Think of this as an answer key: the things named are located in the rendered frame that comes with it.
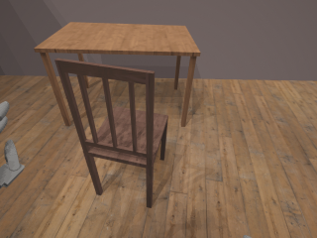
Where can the left robot hand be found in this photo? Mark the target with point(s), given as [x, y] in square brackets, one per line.
[12, 168]

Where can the table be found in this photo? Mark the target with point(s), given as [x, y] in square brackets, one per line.
[120, 39]

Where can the chair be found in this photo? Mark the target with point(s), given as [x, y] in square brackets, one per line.
[127, 136]

